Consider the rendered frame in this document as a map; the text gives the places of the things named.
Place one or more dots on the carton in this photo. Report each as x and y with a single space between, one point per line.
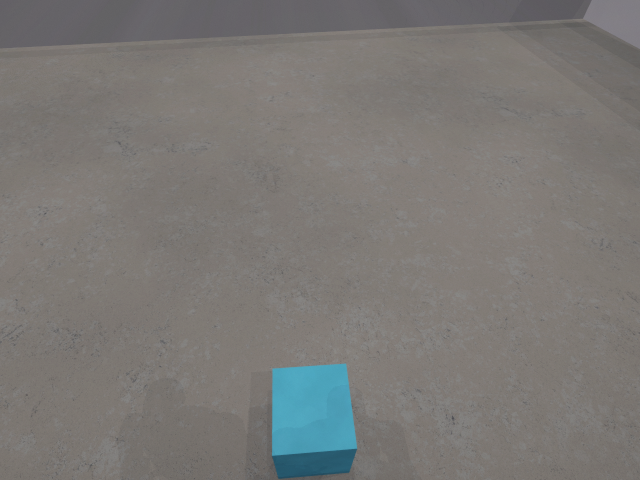
312 421

